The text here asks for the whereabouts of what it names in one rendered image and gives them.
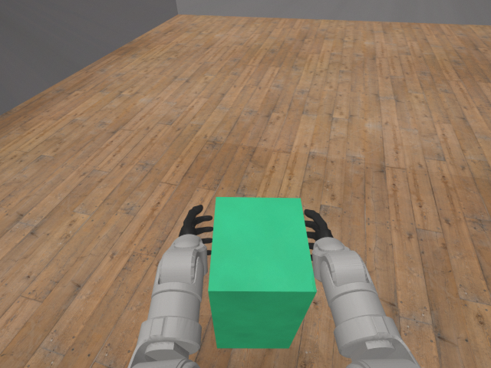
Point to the carton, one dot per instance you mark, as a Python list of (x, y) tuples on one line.
[(261, 279)]

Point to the robot left hand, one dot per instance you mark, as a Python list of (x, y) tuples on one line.
[(191, 221)]

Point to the right robot forearm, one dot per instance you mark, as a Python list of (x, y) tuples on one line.
[(362, 329)]

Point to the robot right hand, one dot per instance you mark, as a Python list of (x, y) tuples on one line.
[(319, 225)]

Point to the left robot forearm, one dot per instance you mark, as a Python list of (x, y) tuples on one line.
[(172, 330)]

